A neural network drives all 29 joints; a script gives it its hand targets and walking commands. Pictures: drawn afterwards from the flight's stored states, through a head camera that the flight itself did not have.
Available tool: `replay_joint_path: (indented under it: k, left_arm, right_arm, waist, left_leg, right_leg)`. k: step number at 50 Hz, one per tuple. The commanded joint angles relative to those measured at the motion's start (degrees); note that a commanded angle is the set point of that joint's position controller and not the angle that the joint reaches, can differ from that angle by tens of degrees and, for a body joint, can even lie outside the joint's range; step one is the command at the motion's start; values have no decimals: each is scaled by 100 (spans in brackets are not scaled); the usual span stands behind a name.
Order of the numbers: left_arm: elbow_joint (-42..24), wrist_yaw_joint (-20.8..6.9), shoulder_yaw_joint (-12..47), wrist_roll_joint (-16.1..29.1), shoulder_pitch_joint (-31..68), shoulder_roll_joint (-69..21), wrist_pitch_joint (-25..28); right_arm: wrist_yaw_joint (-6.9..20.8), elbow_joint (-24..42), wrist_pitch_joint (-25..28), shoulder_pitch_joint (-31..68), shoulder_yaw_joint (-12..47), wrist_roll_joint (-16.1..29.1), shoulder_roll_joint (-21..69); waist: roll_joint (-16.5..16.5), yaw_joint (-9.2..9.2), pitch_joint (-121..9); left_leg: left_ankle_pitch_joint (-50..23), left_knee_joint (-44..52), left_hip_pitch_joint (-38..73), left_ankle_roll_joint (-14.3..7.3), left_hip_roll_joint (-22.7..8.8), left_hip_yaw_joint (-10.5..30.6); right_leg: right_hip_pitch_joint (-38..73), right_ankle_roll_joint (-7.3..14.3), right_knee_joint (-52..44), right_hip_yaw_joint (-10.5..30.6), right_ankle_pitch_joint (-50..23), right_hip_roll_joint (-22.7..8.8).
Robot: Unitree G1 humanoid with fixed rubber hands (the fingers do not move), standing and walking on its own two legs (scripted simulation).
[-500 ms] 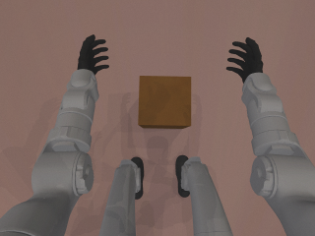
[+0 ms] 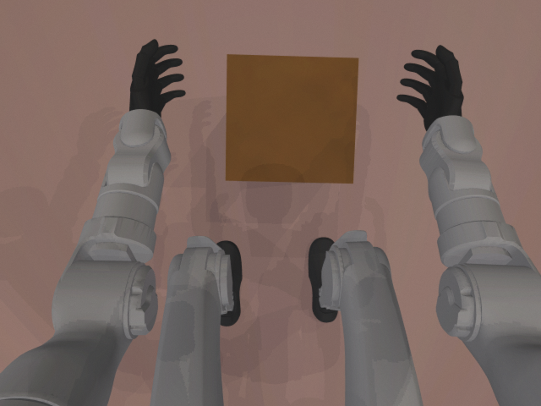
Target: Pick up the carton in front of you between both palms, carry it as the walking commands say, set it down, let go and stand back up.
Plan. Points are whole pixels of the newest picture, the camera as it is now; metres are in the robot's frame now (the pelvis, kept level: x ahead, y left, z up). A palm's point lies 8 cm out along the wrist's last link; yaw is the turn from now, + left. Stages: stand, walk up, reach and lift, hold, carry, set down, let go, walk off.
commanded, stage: reach and lift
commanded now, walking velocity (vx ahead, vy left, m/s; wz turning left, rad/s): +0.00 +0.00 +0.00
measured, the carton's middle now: (286, 131) +0.47 -0.03 -0.37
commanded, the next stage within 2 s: none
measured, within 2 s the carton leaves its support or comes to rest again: leaves its support in 1.28 s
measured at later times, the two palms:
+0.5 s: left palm (180, 116) +0.50 +0.17 -0.31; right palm (388, 124) +0.47 -0.21 -0.31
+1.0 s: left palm (201, 115) +0.50 +0.12 -0.30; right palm (371, 119) +0.48 -0.18 -0.30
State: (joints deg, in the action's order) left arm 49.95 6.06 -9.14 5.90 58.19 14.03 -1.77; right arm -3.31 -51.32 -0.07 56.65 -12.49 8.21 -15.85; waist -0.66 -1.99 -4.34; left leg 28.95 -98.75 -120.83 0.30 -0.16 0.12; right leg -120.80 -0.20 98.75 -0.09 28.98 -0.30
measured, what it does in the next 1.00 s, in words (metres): lowers itself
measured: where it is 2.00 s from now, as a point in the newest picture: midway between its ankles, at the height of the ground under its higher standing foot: (275, 296)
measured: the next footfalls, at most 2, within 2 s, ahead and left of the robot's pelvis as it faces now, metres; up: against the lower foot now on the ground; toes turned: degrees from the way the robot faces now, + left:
none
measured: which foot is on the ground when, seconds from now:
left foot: down 0.00-1.00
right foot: down 0.00-1.00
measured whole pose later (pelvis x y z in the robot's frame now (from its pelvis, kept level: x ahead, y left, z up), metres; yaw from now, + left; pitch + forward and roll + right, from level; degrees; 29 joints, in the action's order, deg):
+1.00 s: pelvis -0.03 +0.00 -0.12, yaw +0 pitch +39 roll +0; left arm 69.4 10.1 1.8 15.5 81.3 15.3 2.6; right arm -9.0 -68.2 3.3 78.8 -0.1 17.3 -17.0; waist -0.6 -1.5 16.2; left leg 29.7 -122.3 -132.0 0.2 -0.2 0.4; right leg -131.9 -0.4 122.1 -0.1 29.6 0.0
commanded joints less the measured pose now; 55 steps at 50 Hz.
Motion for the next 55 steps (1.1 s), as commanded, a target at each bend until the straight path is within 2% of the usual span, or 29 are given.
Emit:
replay_joint_path:
  k: [1,5,8,12,18,23,27,29,35,40,45,47,49,50,52,55]
  left_arm:
    - [-703,111,168,278,1537,675,47]
    - [-486,210,315,515,2157,891,-65]
    - [-32,249,418,654,2552,1009,-112]
    - [652,229,535,783,2959,1080,-45]
    - [1190,162,678,914,3392,1208,186]
    - [1139,178,909,1187,3387,1182,344]
    - [1089,142,1095,1368,3072,1007,390]
    - [967,126,1124,1366,2947,880,391]
    - [1273,83,806,997,2800,855,381]
    - [1278,141,770,889,2955,779,431]
    - [1277,173,1221,1085,3338,114,495]
    - [1355,207,1232,1011,3402,-88,513]
    - [1509,268,1111,835,3373,-160,539]
    - [1288,172,1452,908,3739,-831,568]
    - [1345,-37,1659,924,4283,-1922,573]
    - [1313,-445,1766,692,4963,-3411,422]
  right_arm:
    - [-101,655,50,1357,136,290,-903]
    - [-197,493,-64,1968,330,516,-1056]
    - [-265,116,-113,2389,441,629,-1151]
    - [-301,-534,-63,2818,567,700,-1193]
    - [-308,-1074,147,3271,775,806,-1274]
    - [-375,-831,282,3420,1047,1023,-1289]
    - [-398,-616,261,3174,1341,1238,-924]
    - [-398,-573,233,2977,1335,1214,-823]
    - [-359,-970,240,2800,943,754,-775]
    - [-378,-1003,315,2921,859,667,-723]
    - [-385,-1026,387,3317,1331,914,-63]
    - [-386,-1116,415,3390,1369,893,151]
    - [-369,-1227,436,3458,1382,851,332]
    - [-271,-989,449,3788,1757,939,1025]
    - [-66,-976,425,4386,2014,937,2033]
    - [344,-821,251,5171,2168,737,3549]
  waist:
    - [-157,-133,-6310]
    - [-131,-131,-5959]
    - [-95,-145,-5469]
    - [-61,-146,-4759]
    - [-3,-112,-4406]
    - [53,-62,-5144]
    - [196,37,-5435]
    - [156,-8,-5415]
    - [86,-34,-4048]
    - [18,-37,-4067]
    - [-11,-10,-4188]
    - [-17,3,-4176]
    - [17,130,-4143]
    - [35,164,-4199]
    - [61,118,-4173]
    - [89,112,-4034]
  left_leg:
    - [-2209,-27,3693,183,366,-100]
    - [-1293,-396,3393,170,301,-154]
    - [-668,-622,3062,145,235,-144]
    - [-320,-942,2595,136,153,-90]
    - [-569,-1412,2276,118,87,-23]
    - [-1225,-1732,2632,119,109,-60]
    - [-1454,-1813,2533,118,161,-158]
    - [-1527,-1816,2498,130,198,-190]
    - [-1156,-1698,1764,104,208,-63]
    - [-1150,-1618,1861,95,233,-36]
    - [-1100,-1533,2088,90,316,-24]
    - [-1082,-1511,2188,72,354,1]
    - [-1118,-1481,2258,43,377,21]
    - [-1183,-1478,2266,-8,426,22]
    - [-1203,-1513,2131,-5,496,38]
    - [-980,-1607,1891,-31,615,-39]
  right_leg:
    - [3015,-233,-143,-202,-2283,296]
    - [2763,-203,234,-232,-1387,188]
    - [2551,-174,461,-205,-809,101]
    - [2254,-144,757,-135,-471,23]
    - [2173,-152,1214,10,-784,-23]
    - [2670,-175,1526,1,-1443,38]
    - [3085,-205,1620,-36,-1852,125]
    - [3073,-210,1606,-58,-1950,168]
    - [2023,-195,1505,-23,-1426,166]
    - [1938,-161,1455,7,-1328,195]
    - [2039,-168,1372,-14,-1236,260]
    - [2031,-166,1352,-26,-1197,302]
    - [1952,-182,1359,-46,-1174,335]
    - [1985,-156,1351,-35,-1225,388]
    - [1926,-152,1387,-35,-1292,469]
    - [1892,-144,1452,-54,-1130,587]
